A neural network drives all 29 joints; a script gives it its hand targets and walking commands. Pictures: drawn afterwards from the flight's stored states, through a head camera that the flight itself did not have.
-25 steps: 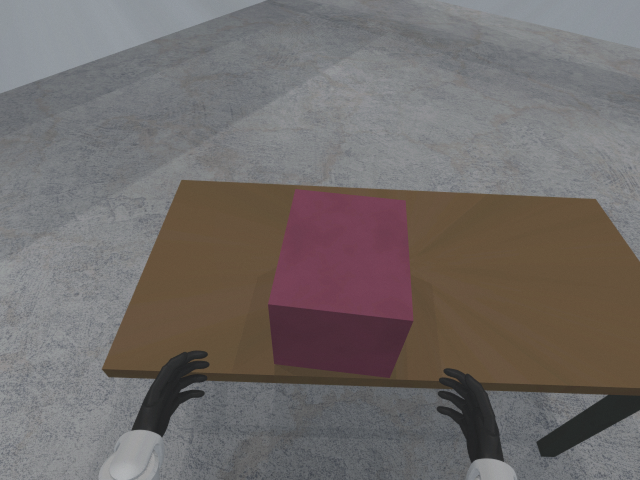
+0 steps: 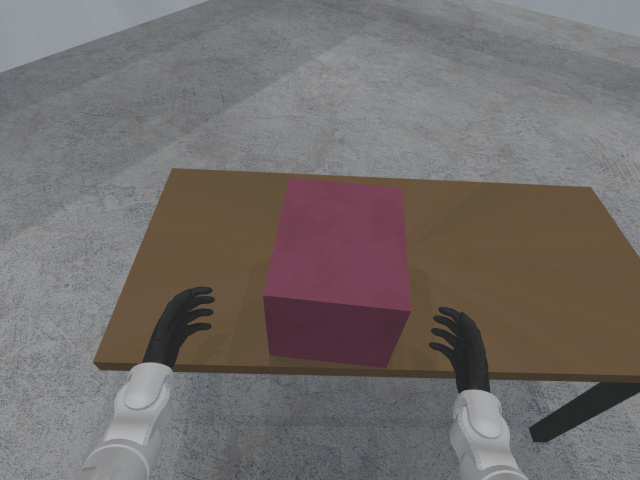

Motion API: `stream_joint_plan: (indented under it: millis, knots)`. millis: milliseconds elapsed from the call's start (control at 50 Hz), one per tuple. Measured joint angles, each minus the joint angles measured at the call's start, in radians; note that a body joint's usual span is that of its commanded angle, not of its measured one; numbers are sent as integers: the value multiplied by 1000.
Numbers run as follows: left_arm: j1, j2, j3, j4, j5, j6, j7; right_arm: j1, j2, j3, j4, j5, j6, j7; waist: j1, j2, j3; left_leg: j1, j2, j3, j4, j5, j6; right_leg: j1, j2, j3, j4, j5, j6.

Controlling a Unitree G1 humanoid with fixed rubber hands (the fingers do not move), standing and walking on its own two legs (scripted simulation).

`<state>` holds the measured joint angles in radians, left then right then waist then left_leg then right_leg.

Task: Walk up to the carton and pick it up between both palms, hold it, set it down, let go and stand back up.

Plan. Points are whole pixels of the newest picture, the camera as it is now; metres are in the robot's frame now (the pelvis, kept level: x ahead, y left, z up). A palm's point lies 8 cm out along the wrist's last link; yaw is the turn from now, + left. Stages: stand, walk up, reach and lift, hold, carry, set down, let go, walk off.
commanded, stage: reach and lift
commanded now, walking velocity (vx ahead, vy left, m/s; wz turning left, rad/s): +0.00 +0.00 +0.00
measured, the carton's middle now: (336, 270) +0.49 -0.03 -0.09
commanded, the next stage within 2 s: none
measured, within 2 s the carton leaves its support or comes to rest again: neither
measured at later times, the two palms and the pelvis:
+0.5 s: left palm (188, 282) +0.37 +0.19 +0.02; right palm (467, 306) +0.35 -0.20 +0.02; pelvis -0.01 +0.00 -0.01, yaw +0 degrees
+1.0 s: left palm (203, 232) +0.44 +0.18 +0.06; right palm (478, 255) +0.41 -0.21 +0.06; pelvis -0.01 +0.00 -0.01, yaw -1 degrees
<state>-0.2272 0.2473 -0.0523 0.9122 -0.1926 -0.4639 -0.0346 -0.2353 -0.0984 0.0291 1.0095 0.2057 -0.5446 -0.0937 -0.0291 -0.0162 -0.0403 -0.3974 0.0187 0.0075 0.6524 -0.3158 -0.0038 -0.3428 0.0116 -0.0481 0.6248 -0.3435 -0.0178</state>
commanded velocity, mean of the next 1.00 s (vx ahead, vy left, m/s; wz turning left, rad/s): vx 0.00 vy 0.00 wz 0.00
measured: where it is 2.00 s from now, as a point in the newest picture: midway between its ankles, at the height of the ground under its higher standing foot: outside the picture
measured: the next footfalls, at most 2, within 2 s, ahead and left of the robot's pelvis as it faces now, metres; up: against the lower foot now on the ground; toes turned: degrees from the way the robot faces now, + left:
none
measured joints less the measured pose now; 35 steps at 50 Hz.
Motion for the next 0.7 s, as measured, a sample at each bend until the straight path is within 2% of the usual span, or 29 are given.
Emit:
stream_joint_plan:
  millis: [240,440,540,700]
  knots:
    - [-158,-8,14,120,7,15,13,-162,-29,11,89,44,40,-6,-2,15,-47,-67,3,-3,-4,12,3,-62,7,6,-18,21,3]
    - [-341,2,-21,270,-40,19,35,-335,-54,14,195,77,101,-4,-6,19,-106,-178,4,-11,27,15,2,-171,11,4,10,25,1]
    - [-443,-8,-23,354,-36,31,37,-428,-70,31,270,104,123,-2,-9,23,-130,-222,6,-13,29,22,0,-215,13,5,11,33,1]
    - [-551,-4,-1,437,-36,38,38,-516,-93,55,307,139,138,-11,-5,19,-168,-288,8,-11,33,29,-2,-288,17,10,23,39,-1]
